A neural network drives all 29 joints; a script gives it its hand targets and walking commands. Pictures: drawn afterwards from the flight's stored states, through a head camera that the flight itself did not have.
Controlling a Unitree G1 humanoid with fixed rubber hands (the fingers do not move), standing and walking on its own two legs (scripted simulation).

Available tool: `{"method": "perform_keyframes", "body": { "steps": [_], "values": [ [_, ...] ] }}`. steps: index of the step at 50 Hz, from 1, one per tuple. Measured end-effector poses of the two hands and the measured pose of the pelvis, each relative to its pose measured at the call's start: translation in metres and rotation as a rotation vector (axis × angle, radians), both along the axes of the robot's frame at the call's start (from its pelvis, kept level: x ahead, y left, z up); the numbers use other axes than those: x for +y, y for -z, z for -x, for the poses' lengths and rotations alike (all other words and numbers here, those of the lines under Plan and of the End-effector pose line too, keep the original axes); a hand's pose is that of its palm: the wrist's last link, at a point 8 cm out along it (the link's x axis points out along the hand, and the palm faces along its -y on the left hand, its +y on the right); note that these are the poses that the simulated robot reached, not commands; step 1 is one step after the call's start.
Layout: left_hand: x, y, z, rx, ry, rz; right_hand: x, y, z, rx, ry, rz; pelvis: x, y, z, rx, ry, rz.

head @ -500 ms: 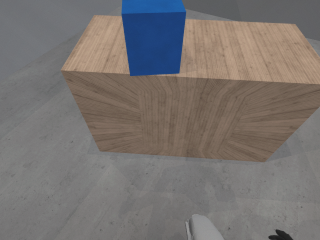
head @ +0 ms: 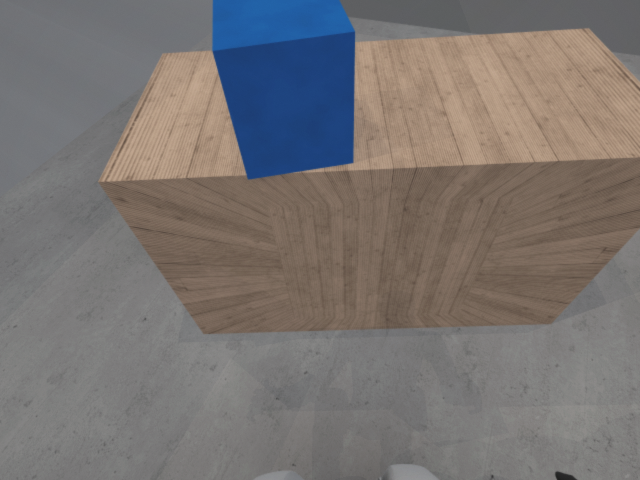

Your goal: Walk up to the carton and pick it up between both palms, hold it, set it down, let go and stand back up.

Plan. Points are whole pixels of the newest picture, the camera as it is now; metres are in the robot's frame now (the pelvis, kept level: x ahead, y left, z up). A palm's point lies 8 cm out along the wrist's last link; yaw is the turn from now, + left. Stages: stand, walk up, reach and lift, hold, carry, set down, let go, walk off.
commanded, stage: walk up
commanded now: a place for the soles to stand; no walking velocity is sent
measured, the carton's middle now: (287, 85) +0.75 +0.05 +0.09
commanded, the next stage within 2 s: none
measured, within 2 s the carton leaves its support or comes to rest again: neither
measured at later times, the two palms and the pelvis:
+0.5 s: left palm out of the picture +0.11 +0.38 -0.11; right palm (549, 478) +0.12 -0.24 -0.05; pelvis +0.04 +0.08 +0.02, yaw -2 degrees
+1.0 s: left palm out of the picture +0.10 +0.31 -0.09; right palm out of the picture +0.10 -0.31 -0.10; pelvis +0.02 +0.00 +0.00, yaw -4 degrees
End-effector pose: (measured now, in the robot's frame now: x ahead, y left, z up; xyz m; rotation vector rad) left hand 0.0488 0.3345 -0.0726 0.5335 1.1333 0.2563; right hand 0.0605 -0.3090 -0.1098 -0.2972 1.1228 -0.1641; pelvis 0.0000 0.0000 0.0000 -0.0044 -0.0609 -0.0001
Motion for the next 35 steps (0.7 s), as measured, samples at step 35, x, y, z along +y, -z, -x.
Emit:
{"method": "perform_keyframes", "body": {
  "steps": [35],
  "values": [
    [0.031,0.027,-0.070,0.034,0.034,0.183,0.048,-0.050,-0.044,-0.113,0.038,0.151,0.059,-0.014,-0.031,0.005,0.057,0.014]
  ]
}}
